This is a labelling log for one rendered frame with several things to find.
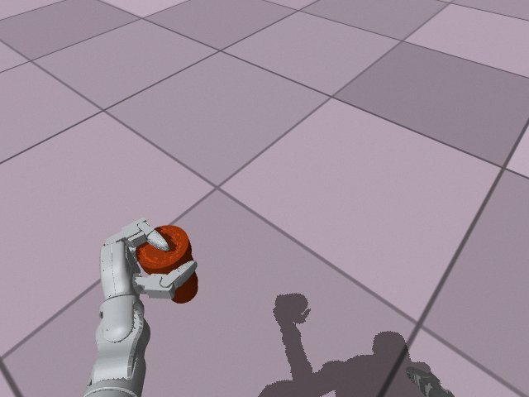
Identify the cup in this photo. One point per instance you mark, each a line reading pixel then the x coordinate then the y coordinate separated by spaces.
pixel 155 261

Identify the left robot hand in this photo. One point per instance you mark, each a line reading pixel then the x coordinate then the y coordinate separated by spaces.
pixel 120 274

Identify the right robot hand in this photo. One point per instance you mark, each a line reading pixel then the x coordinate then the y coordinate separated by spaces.
pixel 429 384

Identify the left robot arm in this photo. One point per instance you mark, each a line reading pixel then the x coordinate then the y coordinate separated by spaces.
pixel 122 337

